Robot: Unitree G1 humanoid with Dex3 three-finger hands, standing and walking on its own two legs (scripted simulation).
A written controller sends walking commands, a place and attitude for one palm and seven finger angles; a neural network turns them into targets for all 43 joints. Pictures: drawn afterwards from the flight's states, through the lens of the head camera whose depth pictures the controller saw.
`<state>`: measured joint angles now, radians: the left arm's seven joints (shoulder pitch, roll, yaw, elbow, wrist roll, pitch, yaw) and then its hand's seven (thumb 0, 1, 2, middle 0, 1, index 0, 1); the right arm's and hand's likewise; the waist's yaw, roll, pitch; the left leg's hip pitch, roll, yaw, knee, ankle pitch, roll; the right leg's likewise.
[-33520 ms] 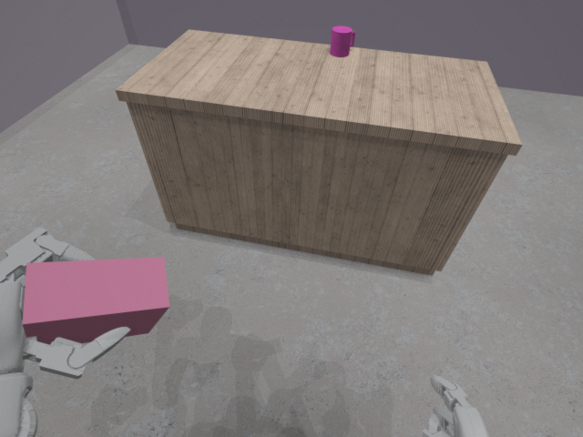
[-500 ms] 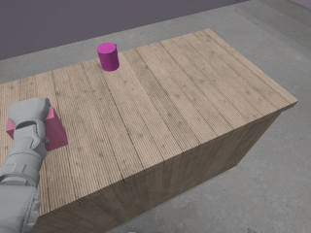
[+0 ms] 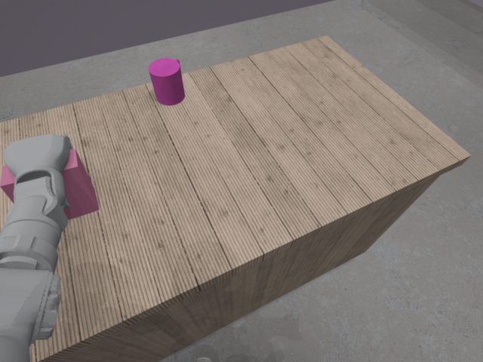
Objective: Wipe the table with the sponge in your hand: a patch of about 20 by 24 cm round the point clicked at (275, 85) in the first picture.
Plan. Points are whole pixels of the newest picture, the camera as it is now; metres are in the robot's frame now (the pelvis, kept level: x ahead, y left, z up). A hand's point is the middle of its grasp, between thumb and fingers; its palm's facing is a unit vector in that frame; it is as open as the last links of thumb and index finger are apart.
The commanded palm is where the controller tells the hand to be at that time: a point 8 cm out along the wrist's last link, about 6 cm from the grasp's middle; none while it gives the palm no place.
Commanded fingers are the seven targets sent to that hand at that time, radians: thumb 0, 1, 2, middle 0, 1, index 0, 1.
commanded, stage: slide across to the middle lane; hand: left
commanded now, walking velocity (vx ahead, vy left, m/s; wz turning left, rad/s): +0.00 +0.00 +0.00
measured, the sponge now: (59, 196) +0.40 +0.35 +0.00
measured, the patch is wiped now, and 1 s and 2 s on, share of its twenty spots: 0.50 0.50 0.70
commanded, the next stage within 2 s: wipe back along the middle lane in 0.54 s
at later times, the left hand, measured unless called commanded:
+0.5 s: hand (90, 162) +0.44 +0.29 +0.05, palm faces -0.10 +0.01 -0.99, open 9.9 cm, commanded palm +0.42 +0.26 +0.09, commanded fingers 0.00 0.10 1.30 -1.20 -1.60 -1.20 -1.60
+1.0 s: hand (101, 169) +0.43 +0.27 +0.04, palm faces -0.09 +0.00 -1.00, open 9.9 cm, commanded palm +0.39 +0.24 +0.08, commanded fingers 0.00 0.10 1.30 -1.20 -1.60 -1.20 -1.60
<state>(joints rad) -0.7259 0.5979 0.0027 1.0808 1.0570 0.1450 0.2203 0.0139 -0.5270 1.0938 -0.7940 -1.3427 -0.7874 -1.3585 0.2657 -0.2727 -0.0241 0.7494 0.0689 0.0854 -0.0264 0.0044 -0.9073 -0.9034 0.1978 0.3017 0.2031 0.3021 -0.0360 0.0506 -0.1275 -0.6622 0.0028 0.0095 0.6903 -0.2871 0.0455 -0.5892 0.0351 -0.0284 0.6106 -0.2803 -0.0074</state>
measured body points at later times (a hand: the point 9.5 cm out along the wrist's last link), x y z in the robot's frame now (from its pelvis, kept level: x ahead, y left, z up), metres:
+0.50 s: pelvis +0.02 +0.00 +0.01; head +0.08 +0.00 +0.45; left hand +0.44 +0.29 +0.10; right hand +0.13 -0.26 -0.12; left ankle +0.02 +0.09 -0.72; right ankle +0.00 -0.12 -0.72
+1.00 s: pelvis +0.03 -0.01 +0.01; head +0.07 -0.02 +0.46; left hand +0.43 +0.26 +0.10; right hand +0.14 -0.28 -0.12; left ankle +0.02 +0.09 -0.72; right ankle +0.00 -0.12 -0.72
